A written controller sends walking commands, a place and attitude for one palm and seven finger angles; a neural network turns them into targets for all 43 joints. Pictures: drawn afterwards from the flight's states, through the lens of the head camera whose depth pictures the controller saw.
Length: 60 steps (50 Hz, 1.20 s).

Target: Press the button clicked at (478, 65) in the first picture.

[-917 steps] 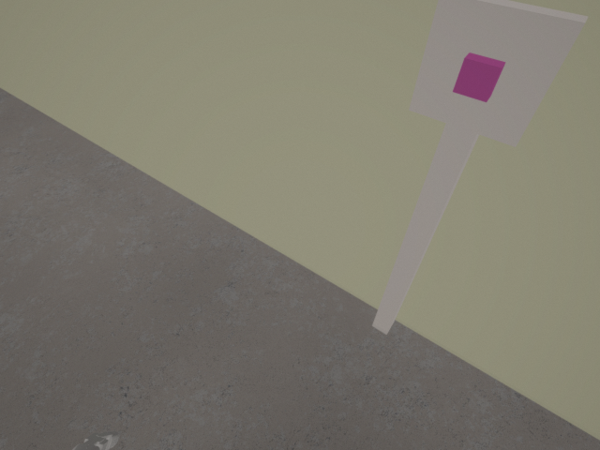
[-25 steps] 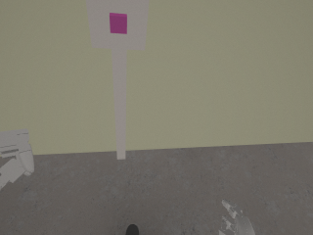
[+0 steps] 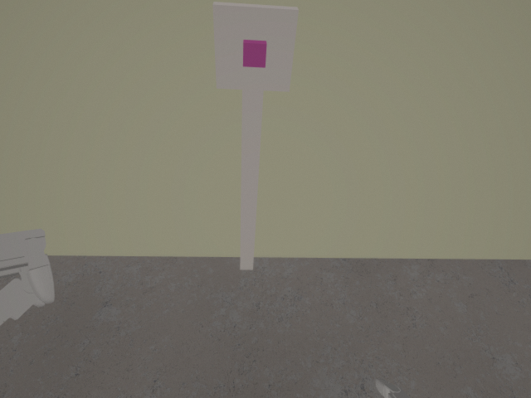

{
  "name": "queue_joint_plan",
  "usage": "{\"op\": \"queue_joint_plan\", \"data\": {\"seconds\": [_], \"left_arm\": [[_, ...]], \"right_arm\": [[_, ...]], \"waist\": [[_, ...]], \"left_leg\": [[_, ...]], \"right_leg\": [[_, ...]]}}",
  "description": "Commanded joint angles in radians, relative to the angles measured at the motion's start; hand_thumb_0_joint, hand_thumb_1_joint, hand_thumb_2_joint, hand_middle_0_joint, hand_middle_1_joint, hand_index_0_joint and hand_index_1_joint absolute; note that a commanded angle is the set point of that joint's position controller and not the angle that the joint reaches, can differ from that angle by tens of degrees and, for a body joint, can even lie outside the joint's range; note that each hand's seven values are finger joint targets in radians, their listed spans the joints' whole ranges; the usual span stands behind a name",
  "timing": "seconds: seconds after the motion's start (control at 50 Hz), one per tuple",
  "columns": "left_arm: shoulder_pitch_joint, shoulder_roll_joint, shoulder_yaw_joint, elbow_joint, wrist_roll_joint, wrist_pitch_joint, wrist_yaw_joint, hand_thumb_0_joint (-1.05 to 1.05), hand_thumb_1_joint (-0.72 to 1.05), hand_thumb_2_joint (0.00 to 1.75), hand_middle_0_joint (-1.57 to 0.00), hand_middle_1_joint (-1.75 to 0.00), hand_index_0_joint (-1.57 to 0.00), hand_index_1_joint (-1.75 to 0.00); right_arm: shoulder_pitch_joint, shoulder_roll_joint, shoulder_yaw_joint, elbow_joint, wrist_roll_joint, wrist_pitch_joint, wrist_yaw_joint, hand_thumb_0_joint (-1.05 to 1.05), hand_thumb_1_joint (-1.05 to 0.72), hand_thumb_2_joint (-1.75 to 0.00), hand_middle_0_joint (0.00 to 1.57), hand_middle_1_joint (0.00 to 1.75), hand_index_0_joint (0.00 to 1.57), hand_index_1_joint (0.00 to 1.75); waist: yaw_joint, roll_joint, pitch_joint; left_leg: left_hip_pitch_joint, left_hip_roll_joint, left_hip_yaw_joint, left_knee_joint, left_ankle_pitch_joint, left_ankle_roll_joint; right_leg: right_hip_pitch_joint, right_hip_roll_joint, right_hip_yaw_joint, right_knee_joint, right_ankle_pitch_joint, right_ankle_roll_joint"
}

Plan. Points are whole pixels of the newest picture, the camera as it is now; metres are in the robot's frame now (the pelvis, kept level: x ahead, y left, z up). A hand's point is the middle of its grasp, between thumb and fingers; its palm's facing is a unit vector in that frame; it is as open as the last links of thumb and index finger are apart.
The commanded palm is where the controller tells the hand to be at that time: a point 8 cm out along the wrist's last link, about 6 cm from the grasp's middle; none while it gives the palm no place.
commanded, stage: stop stepping back and stand still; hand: left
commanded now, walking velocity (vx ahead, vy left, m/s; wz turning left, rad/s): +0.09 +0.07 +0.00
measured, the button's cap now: (254, 53) +0.84 +0.06 +0.21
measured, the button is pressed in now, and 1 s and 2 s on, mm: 0 0 0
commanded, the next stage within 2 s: let the arm hang, fingers relaxed in 0.40 s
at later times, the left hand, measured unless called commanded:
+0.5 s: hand (54, 278) +0.20 +0.24 +0.18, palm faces +0.37 -0.78 -0.51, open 3.1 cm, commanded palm none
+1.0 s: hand out of the picture +0.00 +0.23 -0.16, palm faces +0.06 -0.97 -0.25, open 4.7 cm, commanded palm none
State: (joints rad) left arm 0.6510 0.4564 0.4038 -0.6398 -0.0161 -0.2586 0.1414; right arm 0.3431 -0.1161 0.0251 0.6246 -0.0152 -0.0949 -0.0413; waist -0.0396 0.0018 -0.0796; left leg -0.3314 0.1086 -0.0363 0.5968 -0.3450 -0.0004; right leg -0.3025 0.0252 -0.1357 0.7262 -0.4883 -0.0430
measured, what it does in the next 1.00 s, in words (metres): steps on the spot: right foot, then left foot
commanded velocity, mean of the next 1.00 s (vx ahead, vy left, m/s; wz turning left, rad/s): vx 0.01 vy -0.01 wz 0.00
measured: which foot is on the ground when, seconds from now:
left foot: down 0.00-0.00, up 0.02-0.24, down 0.26-1.00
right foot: up 0.00-0.00, down 0.02-1.00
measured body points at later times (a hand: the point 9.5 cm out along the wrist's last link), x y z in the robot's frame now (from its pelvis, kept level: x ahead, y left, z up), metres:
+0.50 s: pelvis +0.01 +0.01 -0.01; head +0.03 +0.00 +0.44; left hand +0.17 +0.28 +0.20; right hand +0.19 -0.21 -0.10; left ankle +0.01 +0.15 -0.72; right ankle +0.03 -0.08 -0.74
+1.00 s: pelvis +0.03 +0.03 +0.01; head +0.05 +0.03 +0.46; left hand +0.00 +0.28 -0.14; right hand +0.04 -0.19 -0.15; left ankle +0.02 +0.14 -0.74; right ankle +0.03 -0.08 -0.74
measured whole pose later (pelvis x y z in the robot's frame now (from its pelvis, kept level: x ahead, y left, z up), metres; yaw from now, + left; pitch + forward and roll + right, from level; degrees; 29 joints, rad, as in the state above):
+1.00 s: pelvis +0.03 +0.03 +0.01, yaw +3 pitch -1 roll +0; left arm 0.30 0.21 0.00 1.09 0.01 0.02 0.02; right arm 0.29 -0.16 0.01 1.06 -0.01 0.02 -0.02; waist 0.01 0.02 0.06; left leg -0.18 0.03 0.08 0.44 -0.24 0.01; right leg -0.16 -0.02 -0.09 0.42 -0.24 -0.01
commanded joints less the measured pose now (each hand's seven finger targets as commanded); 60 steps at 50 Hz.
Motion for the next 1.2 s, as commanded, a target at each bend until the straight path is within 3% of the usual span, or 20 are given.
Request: {"op": "queue_joint_plan", "data": {"seconds": [0.0, 0.02, 0.04, 0.1, 0.18, 0.2, 0.22, 0.24, 0.28, 0.38, 0.44, 0.46, 0.48, 0.52, 0.6, 0.66, 0.72, 0.8, 0.98, 1.18], "left_arm": [[-0.149, 0.161, 0.129, -0.088, -0.026, -0.003, 0.009, 0.00, 0.90, 0.90, -1.30, -1.50, -1.30, -1.50], [-0.177, 0.237, 0.204, -0.118, -0.038, -0.019, 0.008, 0.00, 0.90, 0.90, -1.30, -1.50, -1.30, -1.50], [-0.245, 0.159, 0.140, -0.116, -0.027, -0.014, 0.007, 0.00, 0.90, 0.90, -1.30, -1.50, -1.30, -1.50], [-0.161, 0.043, 0.043, -0.056, -0.012, -0.016, 0.009, 0.00, 0.90, 0.90, -1.30, -1.50, -1.30, -1.50], [-0.177, 0.076, 0.049, -0.164, 0.002, -0.037, 0.053, 0.00, 0.90, 0.90, -1.30, -1.50, -1.30, -1.50], [-0.195, 0.069, 0.041, -0.207, -0.004, -0.047, 0.053, 0.00, 0.90, 0.90, -1.30, -1.50, -1.30, -1.50], [-0.202, 0.078, 0.061, -0.240, -0.006, -0.058, 0.056, 0.00, 0.90, 0.90, -1.30, -1.50, -1.30, -1.50], [-0.189, 0.087, 0.066, -0.240, -0.004, -0.064, 0.059, 0.00, 0.90, 0.90, -1.30, -1.50, -1.30, -1.50], [-0.141, 0.102, 0.106, -0.165, -0.008, -0.052, 0.045, 0.00, 0.90, 0.90, -1.30, -1.50, -1.30, -1.50], [0.003, 0.077, 0.106, -0.127, -0.014, -0.033, 0.028, 0.00, 0.90, 0.90, -1.30, -1.50, -1.30, -1.50], [0.000, 0.091, 0.114, -0.104, -0.030, -0.018, 0.030, 0.00, 0.90, 0.90, -1.30, -1.50, -1.30, -1.50], [0.009, 0.079, 0.102, -0.104, -0.029, -0.021, 0.032, 0.00, 0.90, 0.90, -1.30, -1.50, -1.30, -1.50], [-0.180, -0.052, -0.225, 0.688, 0.098, 0.151, -0.089, 0.00, 0.90, 0.90, -1.30, -1.50, -1.30, -1.50], [-0.207, -0.120, -0.263, 0.751, 0.063, 0.217, -0.123, 0.00, 0.90, 0.90, -1.23, -1.42, -1.23, -1.42], [-0.306, -0.106, -0.313, 1.012, 0.048, 0.236, -0.117, 0.00, 0.90, 0.90, -1.08, -1.26, -1.08, -1.26], [-0.349, -0.138, -0.345, 1.183, 0.036, 0.258, -0.118, 0.00, 0.90, 0.90, -0.97, -1.14, -0.97, -1.14], [-0.397, -0.118, -0.357, 1.377, 0.027, 0.263, -0.126, 0.00, 0.90, 0.90, -0.86, -1.02, -0.86, -1.02], [-0.366, -0.138, -0.364, 1.541, 0.021, 0.248, -0.120, 0.00, 0.90, 0.90, -0.71, -0.86, -0.71, -0.86], [-0.343, -0.170, -0.389, 1.715, 0.020, 0.249, -0.113, 0.00, 0.90, 0.90, -0.38, -0.50, -0.38, -0.50], [-0.309, -0.219, -0.389, 1.779, 0.023, 0.250, -0.103, 0.00, 0.90, 0.90, -0.20, -0.30, -0.20, -0.30]], "right_arm": [[-0.245, -0.202, -0.090, -0.163, 0.018, -0.028, -0.035, 0.00, -0.90, -0.90, 0.20, 0.30, 0.20, 0.30], [-0.233, -0.196, -0.075, -0.143, -0.001, -0.049, -0.031, 0.00, -0.90, -0.90, 0.20, 0.30, 0.20, 0.30], [-0.215, -0.164, -0.072, -0.123, 0.014, -0.047, -0.025, 0.00, -0.90, -0.90, 0.20, 0.30, 0.20, 0.30], [-0.228, -0.188, -0.082, -0.107, 0.013, -0.048, -0.044, 0.00, -0.90, -0.90, 0.20, 0.30, 0.20, 0.30], [-0.232, -0.174, -0.069, -0.121, -0.002, -0.091, -0.073, 0.00, -0.90, -0.90, 0.20, 0.30, 0.20, 0.30], [-0.215, -0.198, -0.081, -0.132, 0.000, -0.098, -0.075, 0.00, -0.90, -0.90, 0.20, 0.30, 0.20, 0.30], [-0.206, -0.222, -0.089, -0.147, 0.002, -0.096, -0.071, 0.00, -0.90, -0.90, 0.20, 0.30, 0.20, 0.30], [-0.195, -0.214, -0.089, -0.162, 0.010, -0.094, -0.061, 0.00, -0.90, -0.90, 0.20, 0.30, 0.20, 0.30], [-0.194, -0.186, -0.085, -0.136, 0.009, -0.097, -0.035, 0.00, -0.90, -0.90, 0.20, 0.30, 0.20, 0.30], [-0.214, -0.195, -0.075, -0.168, 0.025, -0.072, -0.006, 0.00, -0.90, -0.90, 0.20, 0.30, 0.20, 0.30], [-0.207, -0.186, -0.088, -0.176, 0.031, -0.054, -0.004, 0.00, -0.90, -0.90, 0.20, 0.30, 0.20, 0.30], [-0.208, -0.185, -0.087, -0.167, 0.029, -0.047, -0.003, 0.00, -0.90, -0.90, 0.20, 0.30, 0.20, 0.30], [-0.240, -0.300, -0.104, 0.035, 0.014, -0.054, 0.087, 0.00, -0.90, -0.90, 0.20, 0.30, 0.20, 0.30], [-0.123, -0.166, -0.069, 0.003, 0.025, 0.045, 0.069, 0.00, -0.90, -0.90, 0.20, 0.30, 0.20, 0.30], [-0.101, -0.185, -0.070, 0.035, -0.005, 0.088, 0.059, 0.00, -0.90, -0.90, 0.20, 0.30, 0.20, 0.30], [-0.109, -0.247, -0.061, 0.108, -0.026, 0.086, 0.045, 0.00, -0.90, -0.90, 0.20, 0.30, 0.20, 0.30], [-0.129, -0.204, -0.034, 0.192, -0.015, 0.092, 0.029, 0.00, -0.90, -0.90, 0.20, 0.30, 0.20, 0.30], [-0.082, -0.156, -0.035, 0.280, -0.006, 0.093, 0.015, 0.00, -0.90, -0.90, 0.20, 0.30, 0.20, 0.30], [-0.006, -0.136, -0.034, 0.416, 0.003, 0.095, 0.007, 0.00, -0.90, -0.90, 0.20, 0.30, 0.20, 0.30], [0.044, -0.093, -0.035, 0.484, 0.000, 0.093, 0.005, 0.00, -0.90, -0.90, 0.20, 0.30, 0.20, 0.30]], "waist": [[0.046, -0.283, 0.105], [0.014, -0.219, 0.132], [0.005, -0.277, 0.053], [0.010, -0.156, 0.119], [0.026, -0.072, 0.038], [0.019, 0.044, 0.031], [0.024, 0.244, 0.032], [0.025, 0.287, 0.024], [0.013, 0.259, 0.090], [0.036, 0.142, 0.052], [0.028, -0.195, 0.039], [0.025, -0.171, 0.049], [0.002, -0.062, 0.080], [0.006, -0.145, -0.026], [0.015, -0.316, 0.002], [0.039, 0.025, -0.015], [0.040, 0.203, 0.077], [0.036, 0.141, 0.017], [0.031, 0.002, 0.110], [0.030, 0.001, 0.192]], "left_leg": [[-0.452, -0.132, 0.021, 0.707, -0.140, 0.016], [-0.355, -0.075, 0.011, 0.825, -0.065, -0.011], [-0.357, -0.083, -0.019, 0.792, -0.066, -0.007], [-0.220, -0.035, 0.020, 0.435, -0.006, 0.017], [0.168, -0.105, 0.164, -0.136, 0.038, 0.041], [0.260, -0.047, 0.078, -0.216, 0.028, 0.056], [0.331, 0.119, -0.180, -0.268, 0.081, 0.119], [0.333, 0.236, -0.341, -0.313, 0.223, 0.172], [0.142, 0.244, -0.342, -0.356, 0.116, 0.212], [-0.097, 0.066, 0.020, -0.138, 0.094, 0.072], [-0.140, -0.107, 0.066, 0.247, -0.120, 0.002], [-0.152, -0.086, 0.026, 0.313, -0.102, 0.003], [-0.305, -0.003, 0.007, 0.440, -0.155, 0.003], [-0.166, -0.063, 0.049, 0.302, -0.139, -0.008], [-0.017, -0.105, 0.077, -0.014, 0.045, 0.012], [0.135, 0.063, -0.068, -0.107, 0.523, 0.082], [0.018, 0.031, -0.036, -0.208, 0.312, 0.057], [0.133, 0.001, 0.027, -0.183, 0.322, 0.025], [0.176, 0.015, 0.026, -0.260, 0.261, 0.037], [0.142, 0.005, 0.029, -0.305, 0.143, 0.038]], "right_leg": [[0.100, -0.371, 0.681, -0.533, -0.063, -0.193], [-0.115, -0.381, 0.692, -0.554, -0.023, -0.219], [-0.099, -0.374, 0.688, -0.580, -0.376, -0.200], [-0.078, -0.303, 0.431, -0.505, -0.109, -0.145], [-0.049, -0.203, 0.230, -0.306, 0.018, -0.082], [-0.096, -0.163, 0.198, -0.169, 0.068, -0.045], [-0.226, -0.063, 0.119, 0.020, 0.059, 0.011], [-0.278, -0.020, 0.065, 0.164, -0.062, 0.039], [-0.224, -0.069, 0.139, 0.222, -0.035, 0.040], [0.207, -0.037, 0.080, -0.253, 0.200, 0.043], [0.117, -0.325, 0.561, -0.507, 0.160, -0.103], [0.130, -0.340, 0.548, -0.497, 0.288, -0.132], [0.109, -0.426, 0.319, -0.261, 0.853, -0.149], [0.142, -0.291, 0.214, -0.210, 0.919, -0.139], [0.201, -0.222, 0.144, -0.197, 0.978, -0.067], [0.067, -0.126, 0.119, -0.178, 0.425, 0.026], [0.152, -0.107, 0.125, -0.263, 0.303, 0.021], [0.193, -0.147, 0.153, -0.331, 0.486, -0.009], [0.143, -0.139, 0.133, -0.395, 0.381, 0.002], [0.098, -0.131, 0.148, -0.407, 0.288, 0.003]]}}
